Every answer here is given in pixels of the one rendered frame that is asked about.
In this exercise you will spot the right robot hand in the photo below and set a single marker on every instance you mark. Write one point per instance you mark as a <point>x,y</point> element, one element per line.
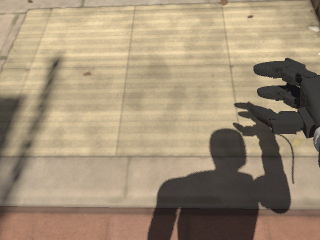
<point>302,92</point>

